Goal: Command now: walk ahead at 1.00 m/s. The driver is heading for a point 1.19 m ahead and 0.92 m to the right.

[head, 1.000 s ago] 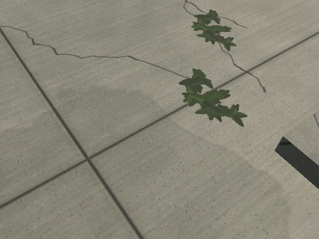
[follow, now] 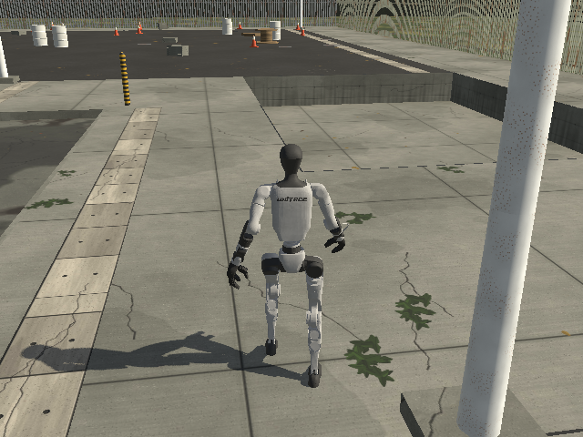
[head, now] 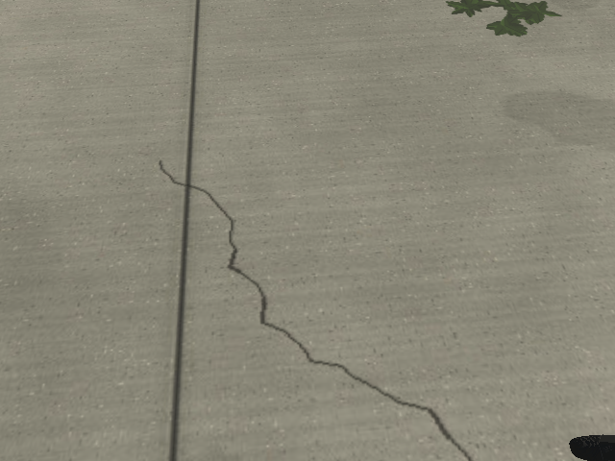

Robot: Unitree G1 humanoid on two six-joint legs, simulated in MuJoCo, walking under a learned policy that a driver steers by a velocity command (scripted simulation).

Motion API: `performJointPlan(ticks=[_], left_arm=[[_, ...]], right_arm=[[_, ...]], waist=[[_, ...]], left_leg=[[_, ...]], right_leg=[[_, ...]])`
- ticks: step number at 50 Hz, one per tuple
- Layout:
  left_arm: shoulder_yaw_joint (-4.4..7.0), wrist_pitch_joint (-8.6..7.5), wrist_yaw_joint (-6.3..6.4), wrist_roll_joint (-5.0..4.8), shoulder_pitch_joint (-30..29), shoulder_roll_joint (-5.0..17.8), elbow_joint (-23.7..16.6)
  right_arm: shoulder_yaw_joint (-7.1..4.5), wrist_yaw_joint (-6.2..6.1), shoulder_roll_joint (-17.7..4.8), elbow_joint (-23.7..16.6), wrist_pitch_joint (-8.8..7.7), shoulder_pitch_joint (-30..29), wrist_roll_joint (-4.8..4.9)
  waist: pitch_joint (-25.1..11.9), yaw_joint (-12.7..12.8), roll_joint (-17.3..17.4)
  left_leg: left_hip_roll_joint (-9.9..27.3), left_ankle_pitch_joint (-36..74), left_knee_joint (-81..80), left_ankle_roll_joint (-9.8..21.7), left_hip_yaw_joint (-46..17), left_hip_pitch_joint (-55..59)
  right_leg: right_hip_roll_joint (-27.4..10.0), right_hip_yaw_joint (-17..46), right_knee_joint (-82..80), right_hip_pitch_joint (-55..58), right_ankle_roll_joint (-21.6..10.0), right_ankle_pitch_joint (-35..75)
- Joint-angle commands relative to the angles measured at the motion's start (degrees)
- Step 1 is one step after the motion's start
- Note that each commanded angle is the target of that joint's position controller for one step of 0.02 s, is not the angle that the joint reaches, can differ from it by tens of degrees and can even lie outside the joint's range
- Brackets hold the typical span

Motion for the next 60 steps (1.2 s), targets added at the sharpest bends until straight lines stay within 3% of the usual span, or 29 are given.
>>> performJointPlan(ticks=[1, 4, 6, 7, 8, 9, 10, 11, 14, 16, 19, 24, 26, 28, 29, 30, 31, 32, 34, 37, 41, 46, 48, 50, 51, 52, 53, 55, 60], left_arm=[[-0.4, -1.4, -0.76, -1.27, -6.86, 3.04, -3.72], [0.9, -1.29, -1.39, -1.26, -4.31, 9.41, -2.21], [1.41, -0.46, -0.85, -1.19, -3.62, 12.08, -1.18], [0.77, -0.37, -0.8, -1.13, -2.98, 9.93, -1.47], [-1.21, -0.15, -0.87, -1.06, 1.41, -0.58, -3.54], [-0.64, 0.45, -0.47, -3.05, 2.23, 1.92, -5.3], [0.12, 1.13, -0.25, -2.42, -3.63, 4.48, -5.6], [-0.27, 1.39, -0.73, -1.86, -5.82, 3.02, -5.44], [-0.33, 4.05, -2.0, -0.57, -4.5, -0.33, -3.73], [-0.41, 5.48, -2.7, -0.27, -9.84, -2.02, -6.01], [-0.89, 5.84, -3.82, -0.47, -17.43, -3.22, -9.16], [-1.81, 5.25, -5.58, -0.21, -25.16, -1.61, -13.12], [-0.83, 5.28, -5.03, -0.68, -16.66, 1.34, -10.86], [1.94, 5.42, -3.45, -0.6, 4.57, 6.63, -4.83], [3.52, 5.75, -1.93, -1.0, 6.14, 9.26, -3.27], [4.29, 6.45, -1.25, -1.19, 0.53, 14.02, -3.98], [5.19, 6.86, -1.14, -0.45, -1.83, 17.73, -7.02], [4.91, 6.72, -0.64, -0.28, -3.33, 14.22, -8.02], [3.63, 5.43, -0.13, -0.7, -6.48, 9.52, -6.67], [2.38, 2.92, -0.04, -1.36, -8.74, 6.87, -7.15], [2.97, 1.79, -0.61, -1.52, -6.32, 7.45, -7.11], [3.94, 1.98, -0.65, -1.89, -2.85, 8.77, -6.13], [4.4, 1.98, -0.26, -1.64, -5.24, 10.77, -6.78], [4.56, 1.45, -0.77, -0.66, -10.95, 12.58, -7.96], [2.24, 0.8, -0.68, -0.25, -11.33, 3.77, -9.57], [0.26, 1.08, -0.91, -3.35, -4.02, -1.05, -13.38], [0.16, 2.31, -0.2, -1.47, -6.34, 3.66, -11.1], [0.75, 3.62, -1.53, 0.19, -12.72, 5.59, -10.98], [-1.13, 6.56, -4.42, 0.8, -20.21, 0.42, -16.54]], right_arm=[[2.71, 1.95, 1.93, -6.0, -1.35, -4.2, -0.1], [2.04, 0.84, -1.03, -4.56, -1.68, -2.28, 0.23], [0.32, -1.19, -4.16, 0.41, -2.15, 13.62, -0.6], [-1.18, -2.6, -8.03, 2.64, -2.28, 21.86, -1.67], [-2.23, -3.66, -13.4, 2.77, -3.0, 25.53, -3.06], [-2.54, -3.91, -13.43, 1.59, -2.49, 24.78, -1.75], [-1.75, -3.98, -8.64, 2.15, -2.52, 18.83, -0.78], [-0.94, -3.83, -4.74, 2.44, -3.05, 15.06, -0.26], [-0.03, -3.58, -0.24, 4.5, -4.39, 13.67, 0.61], [0.13, -3.25, 1.18, 6.58, -5.58, 14.67, 1.89], [0.72, -3.41, 3.67, 8.27, -6.29, 14.16, 1.85], [-0.37, -4.71, -2.63, 9.18, -6.51, 15.95, 1.78], [-1.64, -5.61, -7.47, 8.35, -4.92, 15.86, 1.45], [-2.47, -5.73, -9.63, 6.28, -2.71, 11.4, 0.76], [-2.0, -4.65, -6.68, 6.98, -2.4, 11.88, 0.43], [0.6, -3.96, 2.59, 3.66, -3.3, 13.83, -0.71], [1.07, -3.8, 0.6, -2.82, -4.76, 15.24, 0.8], [1.04, -3.91, -2.6, -2.63, -6.08, 10.72, 0.28], [1.38, -4.1, -2.48, -2.11, -5.89, 7.88, -0.48], [2.12, -3.78, -0.67, -2.29, -2.17, 8.35, -1.62], [3.49, -2.68, 2.21, -7.87, -1.9, -5.09, -0.11], [3.25, -2.78, 0.8, -10.31, -2.52, -9.67, 1.3], [1.85, -3.61, -2.44, -8.36, -2.72, -2.44, 1.46], [-0.95, -5.52, -8.05, -3.15, -3.09, 19.2, 1.87], [-2.22, -6.72, -11.23, -1.11, -3.4, 30.53, 0.07], [-2.9, -6.1, -14.93, -2.52, -3.24, 23.12, -1.42], [-2.65, -5.49, -9.0, -4.16, -2.8, 15.07, -0.89], [-0.94, -5.06, -1.88, -2.85, -2.41, 12.46, -0.56], [-0.2, -3.62, 0.33, 4.35, -4.97, 17.48, 1.66]], waist=[[7.49, -5.89, -5.3], [4.82, -7.67, -4.77], [-4.89, -15.95, -5.29], [-9.82, -19.28, -4.95], [-17.5, -14.41, 10.77], [-23.52, -13.5, 10.84], [-11.71, -11.19, 3.93], [-4.22, -9.35, 2.31], [1.12, -4.08, 2.63], [4.59, -3.11, 1.84], [6.35, -2.58, 1.81], [7.71, -1.26, -1.03], [1.08, 3.86, 2.69], [-9.09, 13.74, 2.32], [-7.35, 12.39, -4.39], [-3.06, 3.79, -18.13], [-15.54, 1.49, -18.61], [-9.18, 2.07, -7.18], [1.73, -3.16, 2.45], [4.54, -7.09, 3.04], [7.11, -2.59, 0.05], [3.27, 1.17, -4.44], [-1.65, -2.61, -4.93], [-11.93, -15.13, -4.57], [-18.53, -17.27, 4.89], [-23.99, -7.92, 25.01], [-15.28, -7.45, 13.38], [-4.19, -7.28, -0.71], [3.15, -4.39, 1.35]], left_leg=[[0.84, 10.9, -18.38, -0.43, 5.14, 11.19], [-2.29, 9.18, -21.8, 0.13, 6.33, 23.74], [-4.6, 3.9, -25.62, 0.8, 5.46, 42.48], [2.08, -1.82, -25.34, 0.81, -0.48, 55.93], [20.82, -17.81, -30.02, 1.62, -23.44, 65.85], [26.93, -23.42, -41.79, 3.69, -43.47, 63.44], [22.45, -22.39, -42.91, 3.47, -34.14, 55.3], [19.88, -14.05, -43.44, 3.65, -25.22, 47.41], [15.82, 0.07, -47.45, 2.48, -10.17, 35.61], [15.33, 6.65, -50.41, 1.78, -3.48, 35.11], [9.23, 18.06, -52.81, -0.77, 10.04, 34.51], [10.12, 49.47, -51.78, -2.42, 19.13, 37.34], [11.9, 71.7, -38.3, -3.33, 18.96, 42.77], [13.32, 70.18, -8.82, -2.12, 16.28, 36.43], [5.96, 29.42, 12.83, -3.37, 15.94, 25.58], [-3.11, -16.8, 35.41, -5.45, 12.22, 5.09], [-4.14, -16.01, 39.46, -5.68, -0.35, -7.96], [-0.57, -11.29, 34.35, -5.21, -2.96, -11.49], [3.46, -7.25, 23.14, -5.96, -2.95, -5.27], [6.79, -8.77, 10.82, -8.92, -1.75, 4.52], [5.12, 9.67, -11.38, -9.41, 2.15, 8.38], [0.46, 18.41, -27.34, -6.83, 1.7, 13.75], [-2.57, 12.98, -30.36, -5.96, 0.98, 25.59], [-0.24, 2.56, -28.35, -4.73, -0.04, 48.14], [12.89, -17.96, -28.98, -3.62, -13.28, 61.26], [26.59, -31.59, -44.12, 1.67, -48.89, 66.29], [23.99, -40.79, -46.27, 2.95, -48.43, 57.71], [19.2, -23.57, -45.51, 2.24, -28.27, 43.85], [15.45, 0.5, -50.38, -0.56, -5.11, 34.77]], right_leg=[[-9.68, 8.56, -17.99, -14.79, -9.74, 19.31], [-12.02, 7.84, -12.55, -9.7, -10.29, 47.07], [-10.0, 6.33, 11.76, -9.35, -8.58, 57.48], [-6.64, 6.09, 28.62, -19.63, -7.74, 43.27], [-0.22, 7.52, 52.69, -32.03, -7.3, -9.18], [1.8, 12.47, 63.15, -37.7, -8.09, -7.89], [-2.18, 12.03, 62.62, -41.9, -8.27, -0.38], [-4.16, 10.95, 59.43, -41.95, -7.86, 3.41], [-7.05, 10.5, 56.41, -36.5, -6.23, 4.13], [-8.43, 9.97, 54.75, -40.95, -5.87, 5.06], [-6.54, 5.81, 48.91, -42.54, -6.26, 13.85], [-0.9, -3.85, 25.97, -29.03, -10.58, 23.74], [3.6, -5.4, 25.6, -19.27, -12.14, 18.16], [6.22, -1.09, 23.96, 3.54, -15.29, 10.01], [4.58, 4.56, 20.09, 11.21, -17.16, 6.2], [-4.04, 23.11, 21.0, 14.87, -20.86, 18.17], [-12.46, 50.32, 4.13, 25.74, -30.55, 0.39], [-14.26, 55.6, -5.13, 20.15, -27.92, -9.65], [-10.08, 46.05, -5.6, 1.74, -23.46, -1.05], [-3.45, 33.74, -6.94, -15.08, -22.1, 8.22], [2.07, 27.69, -8.64, -19.09, -18.87, 19.07], [-0.26, 30.23, -3.95, -6.19, -14.61, 35.17], [0.08, 30.87, 4.54, -3.68, -11.73, 47.49], [2.4, 28.79, 29.19, -9.83, -9.46, 48.29], [6.09, 24.28, 49.3, -20.1, -9.56, 15.13], [10.84, 17.51, 61.51, -35.32, -7.91, -10.8], [4.42, 15.7, 64.15, -41.05, -8.64, -3.93], [-0.25, 12.66, 59.83, -39.78, -7.71, 2.22], [-5.76, 11.17, 56.75, -43.17, -6.71, 6.41]])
